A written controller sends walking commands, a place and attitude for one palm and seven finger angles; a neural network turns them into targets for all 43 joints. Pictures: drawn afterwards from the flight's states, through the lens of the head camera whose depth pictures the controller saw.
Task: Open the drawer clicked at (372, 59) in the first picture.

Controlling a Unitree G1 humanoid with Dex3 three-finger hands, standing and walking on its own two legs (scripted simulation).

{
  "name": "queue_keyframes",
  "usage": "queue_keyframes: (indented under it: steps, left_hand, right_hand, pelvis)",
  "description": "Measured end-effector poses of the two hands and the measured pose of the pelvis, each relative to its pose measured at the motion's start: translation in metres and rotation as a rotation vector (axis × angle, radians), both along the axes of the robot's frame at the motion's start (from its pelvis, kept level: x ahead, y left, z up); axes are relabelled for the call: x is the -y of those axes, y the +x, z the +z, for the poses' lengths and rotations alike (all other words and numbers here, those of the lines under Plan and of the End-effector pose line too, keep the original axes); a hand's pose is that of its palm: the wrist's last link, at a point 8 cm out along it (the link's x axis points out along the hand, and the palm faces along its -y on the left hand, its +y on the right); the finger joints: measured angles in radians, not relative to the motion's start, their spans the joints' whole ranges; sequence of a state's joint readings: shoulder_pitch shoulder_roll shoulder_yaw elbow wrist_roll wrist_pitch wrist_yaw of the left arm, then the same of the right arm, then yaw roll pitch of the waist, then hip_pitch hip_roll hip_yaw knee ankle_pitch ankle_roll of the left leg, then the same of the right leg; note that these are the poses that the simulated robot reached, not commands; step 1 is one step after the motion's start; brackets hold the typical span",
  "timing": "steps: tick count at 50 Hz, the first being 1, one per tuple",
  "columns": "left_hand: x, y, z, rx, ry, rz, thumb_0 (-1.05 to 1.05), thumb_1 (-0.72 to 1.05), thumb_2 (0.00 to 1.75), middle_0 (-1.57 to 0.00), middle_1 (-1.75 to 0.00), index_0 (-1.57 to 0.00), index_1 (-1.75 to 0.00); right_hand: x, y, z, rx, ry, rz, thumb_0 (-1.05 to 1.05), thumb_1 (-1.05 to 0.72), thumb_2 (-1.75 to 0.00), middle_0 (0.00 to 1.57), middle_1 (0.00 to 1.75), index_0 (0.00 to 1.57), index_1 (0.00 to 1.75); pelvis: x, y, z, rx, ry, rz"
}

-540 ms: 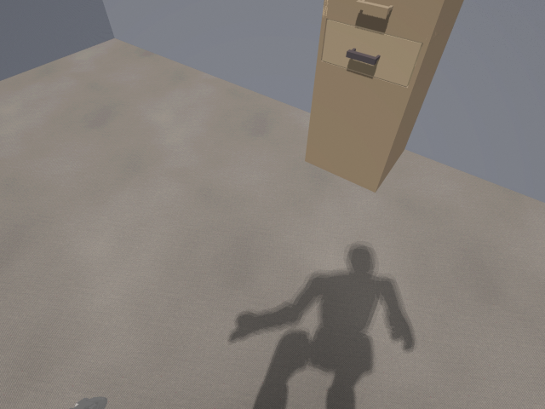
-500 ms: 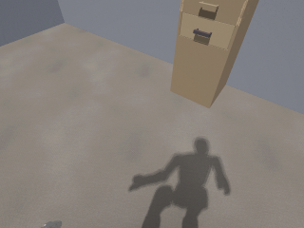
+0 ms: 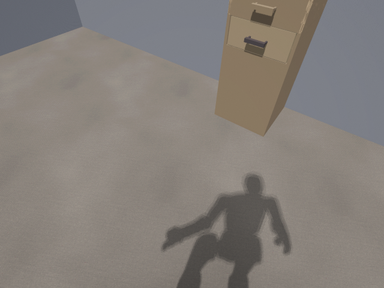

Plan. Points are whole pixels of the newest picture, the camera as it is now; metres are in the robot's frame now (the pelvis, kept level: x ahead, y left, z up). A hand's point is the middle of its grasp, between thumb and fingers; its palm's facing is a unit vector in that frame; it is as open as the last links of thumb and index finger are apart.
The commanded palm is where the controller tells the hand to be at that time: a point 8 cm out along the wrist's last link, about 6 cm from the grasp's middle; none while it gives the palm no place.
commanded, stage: stand and wait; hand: left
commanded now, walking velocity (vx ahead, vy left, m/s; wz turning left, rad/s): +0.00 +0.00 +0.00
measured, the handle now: (256, 41) +1.40 -0.29 -0.10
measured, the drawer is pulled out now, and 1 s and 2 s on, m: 0.00 0.00 0.00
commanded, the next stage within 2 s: look at it before walking up in 0.28 s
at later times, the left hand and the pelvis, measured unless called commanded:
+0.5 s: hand out of the picture +0.07 +0.24 -0.15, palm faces -0.02 -0.94 -0.33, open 7.4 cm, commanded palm none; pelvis -0.01 +0.00 +0.00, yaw +0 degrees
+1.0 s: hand out of the picture +0.06 +0.24 -0.15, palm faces -0.02 -0.94 -0.34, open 7.4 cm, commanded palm none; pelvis -0.01 -0.01 +0.00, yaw +0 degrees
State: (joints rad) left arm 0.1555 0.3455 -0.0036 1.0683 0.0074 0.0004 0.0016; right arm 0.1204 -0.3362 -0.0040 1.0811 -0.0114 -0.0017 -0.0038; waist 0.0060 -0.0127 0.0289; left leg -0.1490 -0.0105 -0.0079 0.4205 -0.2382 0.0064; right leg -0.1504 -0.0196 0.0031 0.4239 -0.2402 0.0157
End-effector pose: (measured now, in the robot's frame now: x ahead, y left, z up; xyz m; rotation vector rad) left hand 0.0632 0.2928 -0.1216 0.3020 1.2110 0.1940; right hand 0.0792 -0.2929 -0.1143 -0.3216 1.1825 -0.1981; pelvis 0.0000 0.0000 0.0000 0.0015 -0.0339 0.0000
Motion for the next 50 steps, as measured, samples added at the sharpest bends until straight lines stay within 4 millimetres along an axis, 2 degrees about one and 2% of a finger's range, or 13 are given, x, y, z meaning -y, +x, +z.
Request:
queue_keyframes:
  steps: [6,13,50]
  left_hand:
    - [-0.002,-0.007,0.001,-0.012,0.008,0.002,0.01,0.90,0.89,-0.20,-0.30,-0.21,-0.30]
    - [-0.001,-0.006,0.003,-0.003,0.008,-0.004,0.01,0.90,0.89,-0.20,-0.30,-0.21,-0.30]
    - [0.005,-0.006,0.005,-0.009,0.007,-0.005,0.01,0.90,0.89,-0.20,-0.30,-0.21,-0.30]
  right_hand:
    - [0.003,-0.014,-0.002,-0.030,0.000,-0.013,0.01,-0.90,-0.90,0.20,0.29,0.20,0.30]
    - [0.002,-0.020,-0.002,-0.031,0.006,-0.017,0.01,-0.90,-0.90,0.20,0.29,0.20,0.30]
    - [0.006,-0.010,-0.001,-0.019,0.011,-0.005,0.01,-0.90,-0.90,0.20,0.29,0.20,0.30]
  pelvis:
    - [0.001,-0.004,0.001,0.003,0.000,-0.001]
    - [0.001,-0.007,0.002,0.005,0.000,-0.002]
    - [0.006,-0.006,0.003,0.000,0.001,-0.002]
